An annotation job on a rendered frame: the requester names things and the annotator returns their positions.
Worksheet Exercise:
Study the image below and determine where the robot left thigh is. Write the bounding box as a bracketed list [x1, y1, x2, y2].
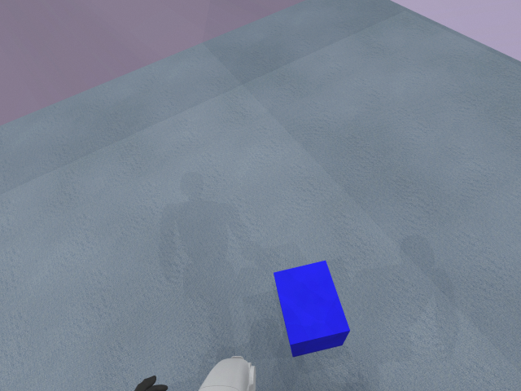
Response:
[199, 358, 256, 391]

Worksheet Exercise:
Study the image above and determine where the carton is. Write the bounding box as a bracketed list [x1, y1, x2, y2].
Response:
[274, 261, 350, 357]

